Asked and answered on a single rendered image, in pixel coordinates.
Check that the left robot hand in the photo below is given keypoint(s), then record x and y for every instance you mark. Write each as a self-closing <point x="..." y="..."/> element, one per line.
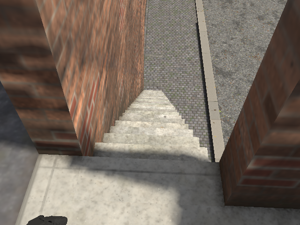
<point x="51" y="220"/>

